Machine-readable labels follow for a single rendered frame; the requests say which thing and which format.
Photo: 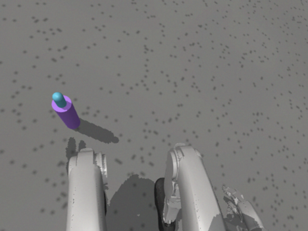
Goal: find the right robot foot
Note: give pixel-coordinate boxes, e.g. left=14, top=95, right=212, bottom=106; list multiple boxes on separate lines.
left=154, top=178, right=176, bottom=231

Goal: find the right robot hand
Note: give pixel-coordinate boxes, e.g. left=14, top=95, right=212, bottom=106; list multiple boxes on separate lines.
left=222, top=186, right=265, bottom=231

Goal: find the bottle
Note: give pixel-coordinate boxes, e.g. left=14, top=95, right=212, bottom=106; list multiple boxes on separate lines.
left=51, top=92, right=80, bottom=129

